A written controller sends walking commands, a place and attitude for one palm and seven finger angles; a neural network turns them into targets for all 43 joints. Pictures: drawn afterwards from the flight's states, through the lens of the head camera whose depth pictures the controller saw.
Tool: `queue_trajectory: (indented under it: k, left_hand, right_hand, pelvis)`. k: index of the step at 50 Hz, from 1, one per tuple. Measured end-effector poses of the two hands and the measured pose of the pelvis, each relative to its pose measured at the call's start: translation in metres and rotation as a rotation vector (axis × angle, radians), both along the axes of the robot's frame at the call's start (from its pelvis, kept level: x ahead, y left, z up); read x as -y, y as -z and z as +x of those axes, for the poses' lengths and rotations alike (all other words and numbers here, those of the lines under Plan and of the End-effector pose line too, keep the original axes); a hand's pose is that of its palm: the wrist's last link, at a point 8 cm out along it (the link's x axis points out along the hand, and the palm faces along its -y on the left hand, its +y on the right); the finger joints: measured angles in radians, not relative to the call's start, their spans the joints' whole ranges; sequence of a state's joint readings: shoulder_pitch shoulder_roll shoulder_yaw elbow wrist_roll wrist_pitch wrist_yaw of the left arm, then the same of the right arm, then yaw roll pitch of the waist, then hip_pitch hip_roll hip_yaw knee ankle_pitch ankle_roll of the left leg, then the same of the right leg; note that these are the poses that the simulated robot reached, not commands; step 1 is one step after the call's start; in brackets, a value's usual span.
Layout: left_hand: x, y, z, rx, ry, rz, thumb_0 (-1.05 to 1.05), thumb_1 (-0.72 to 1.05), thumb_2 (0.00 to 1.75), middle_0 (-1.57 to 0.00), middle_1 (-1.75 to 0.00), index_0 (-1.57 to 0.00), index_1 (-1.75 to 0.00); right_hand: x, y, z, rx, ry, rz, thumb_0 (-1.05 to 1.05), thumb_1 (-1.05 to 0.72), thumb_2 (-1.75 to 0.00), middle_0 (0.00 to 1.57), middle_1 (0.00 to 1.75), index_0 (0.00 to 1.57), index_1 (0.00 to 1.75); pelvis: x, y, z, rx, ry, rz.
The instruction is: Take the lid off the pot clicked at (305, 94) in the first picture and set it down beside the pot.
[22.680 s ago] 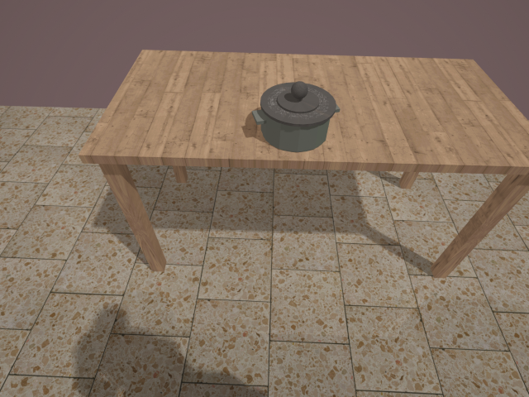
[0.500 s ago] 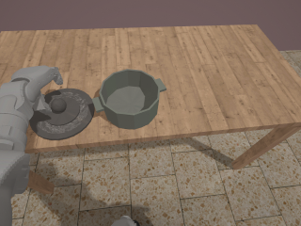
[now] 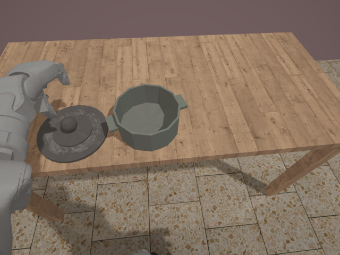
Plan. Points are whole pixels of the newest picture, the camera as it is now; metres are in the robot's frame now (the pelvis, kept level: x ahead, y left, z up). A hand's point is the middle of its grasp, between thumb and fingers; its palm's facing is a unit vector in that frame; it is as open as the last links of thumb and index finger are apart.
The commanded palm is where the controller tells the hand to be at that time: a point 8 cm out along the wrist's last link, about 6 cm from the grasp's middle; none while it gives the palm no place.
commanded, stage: raise the empty hand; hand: left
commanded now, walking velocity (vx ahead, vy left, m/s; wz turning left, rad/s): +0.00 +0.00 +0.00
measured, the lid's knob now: (68, 124) +0.47 +0.28 -0.03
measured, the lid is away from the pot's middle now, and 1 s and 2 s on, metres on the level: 0.23 0.23 0.23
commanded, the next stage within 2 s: draw the hand back to the body in 0.24 s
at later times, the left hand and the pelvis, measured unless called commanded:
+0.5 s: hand (38, 95) +0.44 +0.28 +0.13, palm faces -0.36 -0.10 -0.93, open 11.1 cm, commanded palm +0.43 +0.29 +0.19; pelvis +0.00 -0.01 +0.01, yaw +0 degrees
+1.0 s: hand (53, 98) +0.41 +0.23 +0.15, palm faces +0.18 -0.87 -0.46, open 11.1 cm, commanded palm +0.36 +0.28 +0.19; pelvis +0.00 -0.02 +0.02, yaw +0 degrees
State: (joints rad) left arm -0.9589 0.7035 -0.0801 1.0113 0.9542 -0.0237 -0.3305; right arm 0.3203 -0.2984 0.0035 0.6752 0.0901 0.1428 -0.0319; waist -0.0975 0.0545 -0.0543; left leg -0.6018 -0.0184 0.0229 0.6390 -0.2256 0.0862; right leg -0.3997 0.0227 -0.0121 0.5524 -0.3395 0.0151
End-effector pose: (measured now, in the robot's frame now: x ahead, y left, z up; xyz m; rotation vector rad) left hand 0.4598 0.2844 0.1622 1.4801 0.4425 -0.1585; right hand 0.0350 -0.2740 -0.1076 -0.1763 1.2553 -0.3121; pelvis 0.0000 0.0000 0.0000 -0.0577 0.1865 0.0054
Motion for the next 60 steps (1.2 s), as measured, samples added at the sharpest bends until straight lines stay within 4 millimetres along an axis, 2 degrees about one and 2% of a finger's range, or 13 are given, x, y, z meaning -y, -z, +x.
queue_trajectory:
  k: [11,23,31,42,46,49,53,60]
  left_hand:
    - [-0.002,-0.025,-0.002,0.016,-0.005,0.001,0.0,-0.02,0.67,-0.37,-0.84,-0.37,-0.84]
    - [-0.001,-0.024,-0.013,0.015,0.013,-0.012,0.0,-0.02,0.67,-0.37,-0.84,-0.37,-0.84]
    - [-0.001,-0.02,-0.033,0.037,0.03,-0.009,0.0,-0.02,0.67,-0.37,-0.84,-0.37,-0.84]
    - [-0.009,-0.016,-0.066,0.048,0.015,-0.008,0.0,-0.02,0.67,-0.38,-0.84,-0.37,-0.84]
    - [-0.001,-0.017,-0.077,0.361,-0.056,-0.62,0.0,-0.02,0.67,-0.38,-0.84,-0.37,-0.84]
    - [0.007,-0.014,-0.082,0.552,-0.133,-0.911,0.0,-0.02,0.67,-0.38,-0.84,-0.37,-0.84]
    - [0.01,-0.011,-0.086,0.695,-0.223,-1.079,0.0,-0.01,0.68,-0.37,-0.83,-0.37,-0.83]
    - [0.01,-0.02,-0.103,0.803,-0.257,-1.112,0.0,0.09,0.7,-0.35,-0.77,-0.34,-0.77]
  right_hand:
    - [0.003,-0.002,0.014,0.022,-0.01,0.017,0.01,-0.91,-0.9,0.2,0.3,0.2,0.3]
    - [0.005,-0.005,0.033,0.057,-0.031,0.026,0.01,-0.91,-0.9,0.2,0.3,0.2,0.3]
    - [0.001,-0.006,0.048,0.087,-0.053,0.054,0.01,-0.91,-0.9,0.2,0.3,0.2,0.3]
    - [-0.013,-0.011,0.079,0.159,-0.12,0.088,0.01,-0.91,-0.9,0.2,0.3,0.2,0.3]
    - [-0.022,-0.019,0.088,0.231,-0.17,0.071,0.01,-0.91,-0.9,0.2,0.3,0.2,0.3]
    - [-0.026,-0.027,0.092,0.276,-0.195,0.06,0.01,-0.91,-0.9,0.2,0.3,0.2,0.3]
    - [-0.021,-0.035,0.095,0.334,-0.188,0.043,0.01,-0.91,-0.9,0.2,0.3,0.2,0.3]
    - [0.005,-0.036,0.095,0.366,-0.154,0.02,0.01,-0.91,-0.9,0.2,0.3,0.2,0.3]
  pelvis:
    - [0.005,-0.004,0.004,0.021,-0.004,0.006]
    - [0.009,-0.006,0.003,0.034,-0.004,0.011]
    - [0.009,-0.008,0.002,0.056,-0.01,0.013]
    - [0.009,-0.01,-0.004,0.087,-0.027,0.013]
    - [0.011,-0.013,-0.004,0.141,-0.013,0.023]
    - [0.015,-0.015,0.0,0.161,-0.001,0.029]
    - [0.02,-0.017,0.006,0.18,0.015,0.032]
    - [0.029,-0.018,0.017,0.192,0.028,0.038]
